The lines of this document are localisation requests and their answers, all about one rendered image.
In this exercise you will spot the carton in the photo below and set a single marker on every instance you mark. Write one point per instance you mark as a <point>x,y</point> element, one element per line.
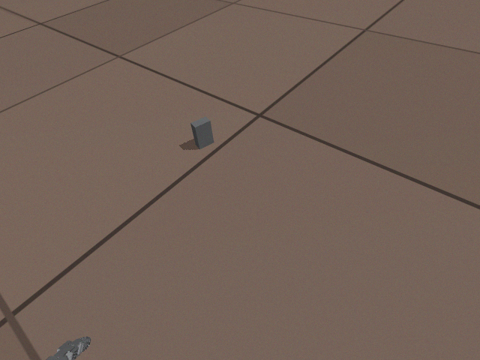
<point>202,132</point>

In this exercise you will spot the left robot hand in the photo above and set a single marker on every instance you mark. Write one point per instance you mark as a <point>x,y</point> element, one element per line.
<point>70,350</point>

